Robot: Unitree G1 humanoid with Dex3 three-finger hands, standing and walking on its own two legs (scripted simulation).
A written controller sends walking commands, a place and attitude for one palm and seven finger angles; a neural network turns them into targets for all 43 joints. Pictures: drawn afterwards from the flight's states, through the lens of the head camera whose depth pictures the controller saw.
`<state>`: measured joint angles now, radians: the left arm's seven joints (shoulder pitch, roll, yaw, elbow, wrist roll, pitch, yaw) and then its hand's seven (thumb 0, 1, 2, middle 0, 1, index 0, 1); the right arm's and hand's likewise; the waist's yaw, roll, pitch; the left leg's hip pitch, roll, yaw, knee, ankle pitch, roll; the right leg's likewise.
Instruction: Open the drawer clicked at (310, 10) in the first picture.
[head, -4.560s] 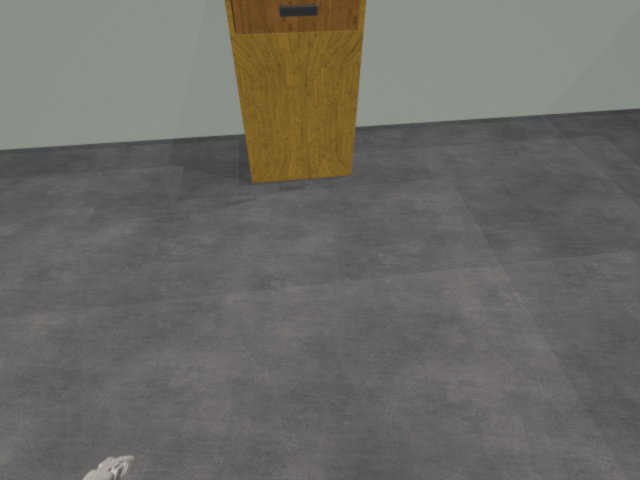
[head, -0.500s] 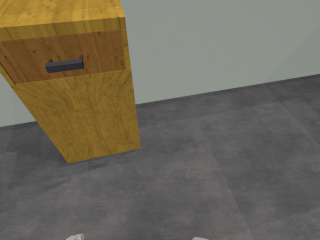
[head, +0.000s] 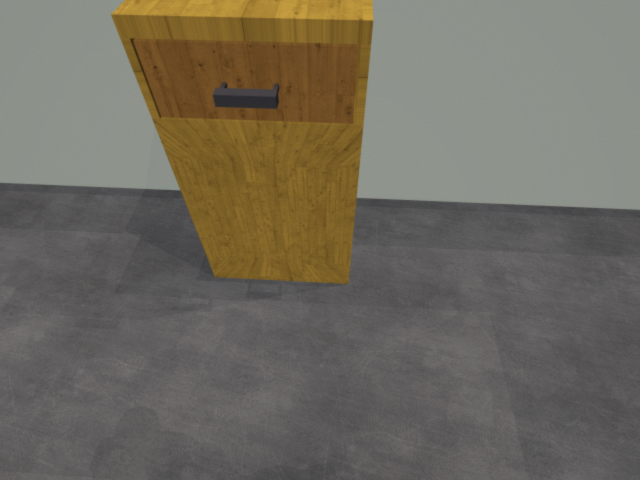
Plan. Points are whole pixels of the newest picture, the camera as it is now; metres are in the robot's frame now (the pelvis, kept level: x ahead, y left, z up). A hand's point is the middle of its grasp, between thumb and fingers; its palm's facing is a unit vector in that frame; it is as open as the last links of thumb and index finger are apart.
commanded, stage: take the last steps up to it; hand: left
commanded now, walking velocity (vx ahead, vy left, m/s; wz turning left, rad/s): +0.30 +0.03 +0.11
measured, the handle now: (248, 92) +0.83 +0.24 +0.02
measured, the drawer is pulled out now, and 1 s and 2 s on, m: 0.00 0.00 0.00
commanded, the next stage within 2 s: come to a stop and stand still in 0.98 s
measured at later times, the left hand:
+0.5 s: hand (196, 458) +0.17 +0.21 -0.17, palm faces -0.01 -0.98 -0.19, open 7.4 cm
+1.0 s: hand (227, 430) +0.21 +0.17 -0.17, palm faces +0.13 -0.98 -0.16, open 7.3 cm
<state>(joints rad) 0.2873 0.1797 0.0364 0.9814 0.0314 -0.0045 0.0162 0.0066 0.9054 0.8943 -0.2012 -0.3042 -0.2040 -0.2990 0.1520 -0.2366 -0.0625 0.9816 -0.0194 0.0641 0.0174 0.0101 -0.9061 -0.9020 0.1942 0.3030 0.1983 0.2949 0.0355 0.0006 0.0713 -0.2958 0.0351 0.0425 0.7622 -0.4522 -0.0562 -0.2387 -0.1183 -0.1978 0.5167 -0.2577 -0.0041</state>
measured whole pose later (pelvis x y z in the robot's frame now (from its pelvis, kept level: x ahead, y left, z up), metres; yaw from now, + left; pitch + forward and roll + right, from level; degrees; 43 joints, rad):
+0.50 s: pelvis +0.09 +0.02 +0.00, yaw +1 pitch -2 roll +1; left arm 0.16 0.19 0.04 1.04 0.02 0.01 -0.02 0.01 0.91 0.90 -0.19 -0.30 -0.20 -0.30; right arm 0.44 -0.15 -0.02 1.13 -0.03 -0.04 -0.02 0.01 -0.91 -0.90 0.20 0.30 0.20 0.30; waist -0.04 -0.01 0.08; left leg 0.09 -0.01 0.08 0.31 -0.37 0.01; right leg -0.49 -0.08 -0.10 0.74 -0.26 0.01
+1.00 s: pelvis +0.24 +0.00 +0.00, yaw +3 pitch -1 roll -1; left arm 0.35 0.14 0.03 1.12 0.02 -0.06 0.01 0.00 0.91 0.89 -0.20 -0.30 -0.20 -0.30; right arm 0.17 -0.18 -0.05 1.04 -0.03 -0.02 0.02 0.01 -0.92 -0.90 0.19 0.30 0.20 0.29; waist 0.03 0.02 0.03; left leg -0.41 0.10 0.08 0.68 -0.25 -0.02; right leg -0.10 0.00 -0.16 0.39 -0.27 -0.04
